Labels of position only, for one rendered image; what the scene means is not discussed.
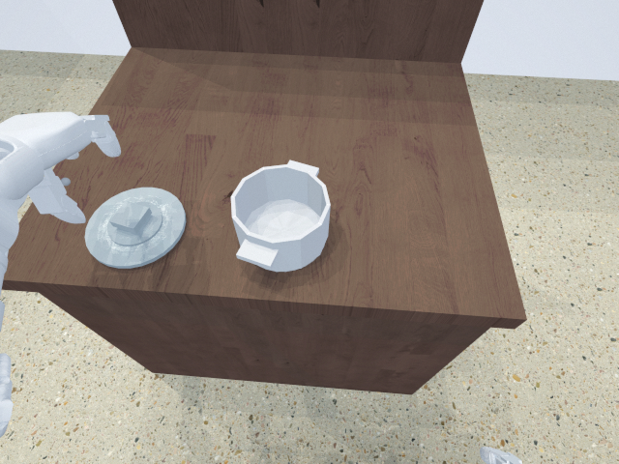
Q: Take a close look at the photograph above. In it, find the left robot forearm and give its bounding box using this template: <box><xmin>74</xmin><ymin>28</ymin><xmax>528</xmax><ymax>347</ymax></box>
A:
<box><xmin>0</xmin><ymin>134</ymin><xmax>44</xmax><ymax>332</ymax></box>

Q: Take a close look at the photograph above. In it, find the lid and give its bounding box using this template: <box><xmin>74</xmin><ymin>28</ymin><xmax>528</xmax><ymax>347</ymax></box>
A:
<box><xmin>85</xmin><ymin>188</ymin><xmax>186</xmax><ymax>269</ymax></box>

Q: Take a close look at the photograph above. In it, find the knob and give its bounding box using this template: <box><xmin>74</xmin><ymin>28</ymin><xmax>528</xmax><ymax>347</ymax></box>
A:
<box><xmin>109</xmin><ymin>201</ymin><xmax>152</xmax><ymax>234</ymax></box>

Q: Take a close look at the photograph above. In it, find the robot left hand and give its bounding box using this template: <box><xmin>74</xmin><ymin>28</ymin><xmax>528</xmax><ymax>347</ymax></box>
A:
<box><xmin>0</xmin><ymin>112</ymin><xmax>121</xmax><ymax>223</ymax></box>

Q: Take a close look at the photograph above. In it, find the pot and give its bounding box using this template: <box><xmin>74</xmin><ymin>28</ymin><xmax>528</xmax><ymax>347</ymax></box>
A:
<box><xmin>231</xmin><ymin>160</ymin><xmax>331</xmax><ymax>272</ymax></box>

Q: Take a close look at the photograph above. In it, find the table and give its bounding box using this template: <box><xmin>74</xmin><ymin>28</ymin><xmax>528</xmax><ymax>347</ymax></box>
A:
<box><xmin>2</xmin><ymin>0</ymin><xmax>527</xmax><ymax>394</ymax></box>

